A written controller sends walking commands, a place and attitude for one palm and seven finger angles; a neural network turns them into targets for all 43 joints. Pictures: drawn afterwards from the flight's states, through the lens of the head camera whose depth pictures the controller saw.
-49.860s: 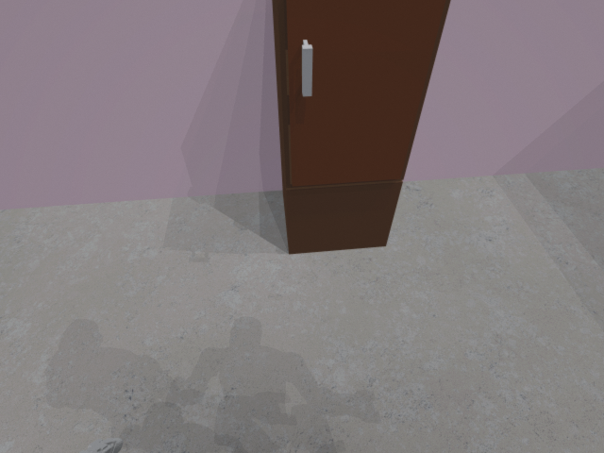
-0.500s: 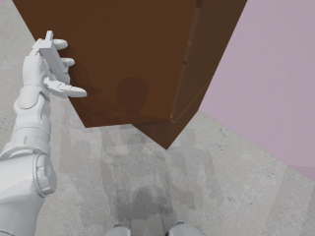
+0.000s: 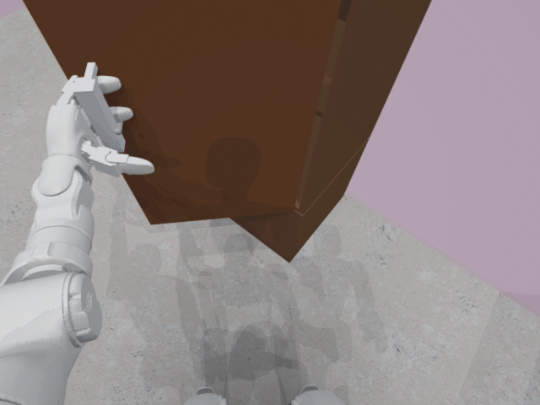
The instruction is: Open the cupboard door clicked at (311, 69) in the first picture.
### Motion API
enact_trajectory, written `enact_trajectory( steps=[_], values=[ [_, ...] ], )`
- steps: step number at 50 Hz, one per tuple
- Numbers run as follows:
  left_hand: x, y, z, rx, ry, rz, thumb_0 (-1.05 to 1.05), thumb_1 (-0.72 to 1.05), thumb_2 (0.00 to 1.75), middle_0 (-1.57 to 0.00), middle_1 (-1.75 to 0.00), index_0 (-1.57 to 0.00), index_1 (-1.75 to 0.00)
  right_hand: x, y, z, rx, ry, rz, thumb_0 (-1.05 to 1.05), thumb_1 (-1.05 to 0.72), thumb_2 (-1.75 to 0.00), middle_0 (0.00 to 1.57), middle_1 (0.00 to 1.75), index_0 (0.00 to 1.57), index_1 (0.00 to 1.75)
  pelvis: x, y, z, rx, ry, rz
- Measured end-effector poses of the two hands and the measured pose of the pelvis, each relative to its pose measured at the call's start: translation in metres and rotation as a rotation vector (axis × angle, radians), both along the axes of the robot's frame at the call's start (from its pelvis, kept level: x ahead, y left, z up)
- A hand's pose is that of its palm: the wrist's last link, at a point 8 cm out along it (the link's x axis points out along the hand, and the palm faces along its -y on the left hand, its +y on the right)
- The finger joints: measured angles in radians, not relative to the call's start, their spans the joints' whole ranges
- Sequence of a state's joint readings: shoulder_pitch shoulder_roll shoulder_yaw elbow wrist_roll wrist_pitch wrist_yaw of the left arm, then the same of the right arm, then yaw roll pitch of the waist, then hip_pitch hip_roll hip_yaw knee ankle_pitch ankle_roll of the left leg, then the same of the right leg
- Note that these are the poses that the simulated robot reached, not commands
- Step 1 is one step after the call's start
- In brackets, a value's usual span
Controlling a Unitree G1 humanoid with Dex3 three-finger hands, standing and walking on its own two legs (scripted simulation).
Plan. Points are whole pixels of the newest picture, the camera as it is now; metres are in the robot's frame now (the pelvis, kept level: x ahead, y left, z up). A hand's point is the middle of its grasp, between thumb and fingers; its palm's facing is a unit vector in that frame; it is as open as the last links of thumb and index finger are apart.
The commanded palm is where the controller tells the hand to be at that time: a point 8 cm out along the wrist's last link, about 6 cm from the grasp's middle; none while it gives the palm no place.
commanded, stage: close the thumb around the handle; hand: left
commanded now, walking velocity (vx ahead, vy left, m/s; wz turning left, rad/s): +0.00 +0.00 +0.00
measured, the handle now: (104, 109) +0.54 +0.22 +0.10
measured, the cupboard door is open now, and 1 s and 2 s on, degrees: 46 46 88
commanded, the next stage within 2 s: pull the door open along its arc in 0.78 s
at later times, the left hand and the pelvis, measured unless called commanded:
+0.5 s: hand (116, 131) +0.49 +0.20 +0.10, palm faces +0.06 -1.00 +0.00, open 9.2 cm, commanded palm +0.46 +0.24 +0.10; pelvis +0.00 +0.00 +0.00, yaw +0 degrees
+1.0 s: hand (117, 134) +0.49 +0.20 +0.10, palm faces +0.07 -1.00 +0.00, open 5.9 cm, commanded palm +0.44 +0.24 +0.10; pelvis -0.01 +0.01 +0.00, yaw -1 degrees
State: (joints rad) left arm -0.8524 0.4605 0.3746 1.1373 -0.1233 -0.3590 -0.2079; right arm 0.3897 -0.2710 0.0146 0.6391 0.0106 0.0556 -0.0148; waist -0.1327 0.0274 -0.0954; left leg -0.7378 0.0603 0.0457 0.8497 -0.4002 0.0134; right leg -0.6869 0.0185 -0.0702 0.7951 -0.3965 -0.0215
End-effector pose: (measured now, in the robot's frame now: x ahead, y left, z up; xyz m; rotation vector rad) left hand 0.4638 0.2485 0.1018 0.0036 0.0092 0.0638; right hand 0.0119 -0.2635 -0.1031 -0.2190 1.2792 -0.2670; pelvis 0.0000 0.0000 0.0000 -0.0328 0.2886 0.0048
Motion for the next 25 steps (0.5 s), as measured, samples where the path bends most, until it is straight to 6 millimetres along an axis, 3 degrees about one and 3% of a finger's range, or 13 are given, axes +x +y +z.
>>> enact_trajectory(
  steps=[11, 25],
  values=[
    [0.000, 0.002, 0.000, 0.004, -0.001, -0.010, -0.01, -0.42, 0.34, -0.30, -1.21, -0.30, -1.21, 0.005, 0.002, 0.000, -0.002, -0.011, 0.006, 0.00, -0.90, -0.90, 0.20, 0.30, 0.20, 0.30, 0.000, 0.002, 0.000, -0.002, 0.002, 0.002],
    [0.002, 0.003, -0.002, -0.004, 0.004, -0.005, 0.00, 0.21, 0.61, -0.34, -1.28, -0.34, -1.28, -0.011, 0.008, -0.001, 0.000, 0.017, -0.013, 0.00, -0.90, -0.90, 0.20, 0.30, 0.20, 0.30, -0.003, 0.005, -0.001, -0.004, 0.005, -0.002]
  ],
)
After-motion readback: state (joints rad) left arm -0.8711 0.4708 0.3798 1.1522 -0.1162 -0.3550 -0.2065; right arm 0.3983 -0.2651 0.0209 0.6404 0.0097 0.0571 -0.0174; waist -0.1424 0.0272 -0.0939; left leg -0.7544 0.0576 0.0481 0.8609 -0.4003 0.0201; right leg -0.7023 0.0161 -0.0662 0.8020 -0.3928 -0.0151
